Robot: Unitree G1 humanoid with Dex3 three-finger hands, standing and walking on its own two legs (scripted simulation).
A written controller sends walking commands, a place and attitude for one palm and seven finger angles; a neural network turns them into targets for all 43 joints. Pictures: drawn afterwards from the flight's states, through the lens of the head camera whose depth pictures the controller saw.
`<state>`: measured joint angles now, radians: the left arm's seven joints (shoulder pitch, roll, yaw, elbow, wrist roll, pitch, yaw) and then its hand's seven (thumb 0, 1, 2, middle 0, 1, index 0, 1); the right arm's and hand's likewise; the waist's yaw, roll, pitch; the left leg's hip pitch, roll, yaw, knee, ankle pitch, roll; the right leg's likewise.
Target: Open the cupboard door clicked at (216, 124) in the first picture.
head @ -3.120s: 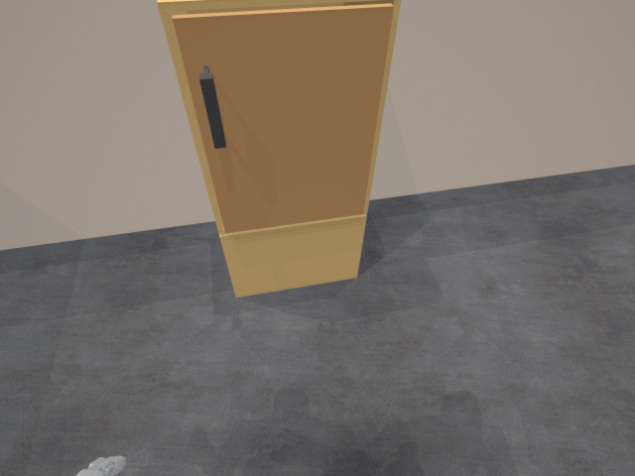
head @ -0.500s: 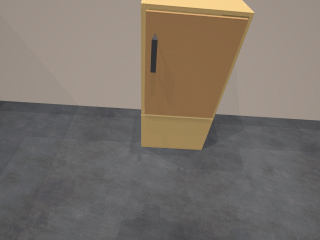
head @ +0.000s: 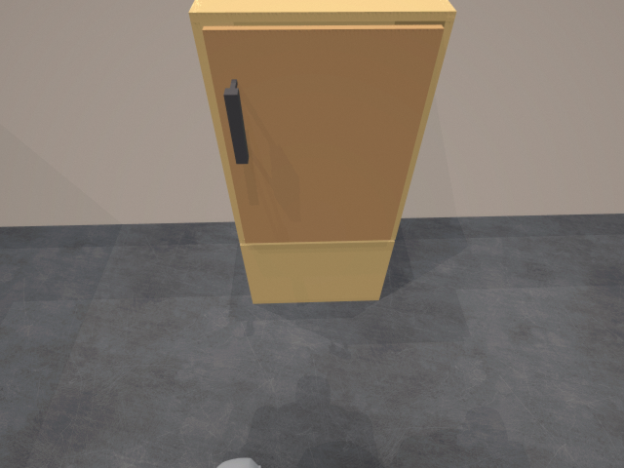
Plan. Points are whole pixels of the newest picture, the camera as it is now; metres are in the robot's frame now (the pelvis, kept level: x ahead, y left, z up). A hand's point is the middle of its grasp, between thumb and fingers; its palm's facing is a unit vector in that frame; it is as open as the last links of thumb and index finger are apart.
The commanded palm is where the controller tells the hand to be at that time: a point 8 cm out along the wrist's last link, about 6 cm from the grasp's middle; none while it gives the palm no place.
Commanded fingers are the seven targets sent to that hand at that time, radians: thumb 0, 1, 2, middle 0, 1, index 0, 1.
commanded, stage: take the last steps up to it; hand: left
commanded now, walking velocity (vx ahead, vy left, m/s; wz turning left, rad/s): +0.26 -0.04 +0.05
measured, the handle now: (238, 122) +0.74 +0.18 +0.04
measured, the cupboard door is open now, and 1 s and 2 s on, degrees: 0 0 0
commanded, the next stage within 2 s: come to a stop and stand still in 0.24 s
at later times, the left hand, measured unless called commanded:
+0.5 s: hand (198, 444) +0.19 +0.19 -0.18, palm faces +0.03 -0.98 -0.18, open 7.3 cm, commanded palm none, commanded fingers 0.00 0.90 0.90 -0.20 -0.30 -0.20 -0.30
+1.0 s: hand (179, 423) +0.22 +0.23 -0.19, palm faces +0.08 -0.98 -0.20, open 7.3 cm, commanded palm none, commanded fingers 0.00 0.90 0.90 -0.20 -0.30 -0.20 -0.30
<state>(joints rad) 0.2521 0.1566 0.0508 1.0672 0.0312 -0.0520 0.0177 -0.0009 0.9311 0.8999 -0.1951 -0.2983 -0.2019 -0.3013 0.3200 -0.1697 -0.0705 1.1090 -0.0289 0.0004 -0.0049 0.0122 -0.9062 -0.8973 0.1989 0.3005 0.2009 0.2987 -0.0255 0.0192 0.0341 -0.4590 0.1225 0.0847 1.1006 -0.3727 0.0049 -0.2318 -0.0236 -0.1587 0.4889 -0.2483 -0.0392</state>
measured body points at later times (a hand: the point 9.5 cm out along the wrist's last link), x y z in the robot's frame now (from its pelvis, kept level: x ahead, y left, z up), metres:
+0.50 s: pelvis +0.17 +0.01 +0.01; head +0.19 +0.03 +0.45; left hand +0.19 +0.24 -0.16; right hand +0.19 -0.23 -0.14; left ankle +0.16 +0.10 -0.74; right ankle +0.20 -0.14 -0.71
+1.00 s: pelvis +0.15 +0.03 -0.01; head +0.17 +0.06 +0.44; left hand +0.22 +0.28 -0.17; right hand +0.24 -0.21 -0.14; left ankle +0.15 +0.13 -0.74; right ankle +0.21 -0.13 -0.72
